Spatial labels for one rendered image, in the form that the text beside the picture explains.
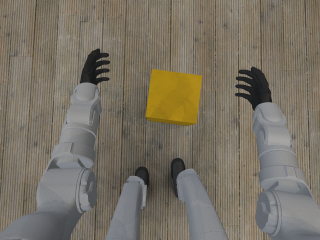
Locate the carton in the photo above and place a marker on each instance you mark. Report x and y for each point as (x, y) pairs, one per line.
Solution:
(173, 97)

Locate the left robot forearm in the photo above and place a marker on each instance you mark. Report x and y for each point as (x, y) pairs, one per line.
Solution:
(79, 131)

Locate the left robot thigh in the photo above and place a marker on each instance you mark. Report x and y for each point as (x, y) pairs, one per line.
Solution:
(126, 220)

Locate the left robot upper arm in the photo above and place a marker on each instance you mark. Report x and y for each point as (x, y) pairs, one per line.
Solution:
(64, 195)

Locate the right robot hand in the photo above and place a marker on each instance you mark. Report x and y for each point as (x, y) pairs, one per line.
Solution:
(259, 89)

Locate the left robot hand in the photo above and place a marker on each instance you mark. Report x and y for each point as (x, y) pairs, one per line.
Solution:
(89, 72)

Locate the right robot shin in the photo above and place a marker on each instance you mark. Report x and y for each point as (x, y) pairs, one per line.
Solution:
(187, 171)

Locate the right robot upper arm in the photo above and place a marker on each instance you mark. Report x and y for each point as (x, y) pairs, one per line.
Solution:
(287, 216)

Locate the right robot forearm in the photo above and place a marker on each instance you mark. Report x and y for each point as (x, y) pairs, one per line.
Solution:
(279, 169)

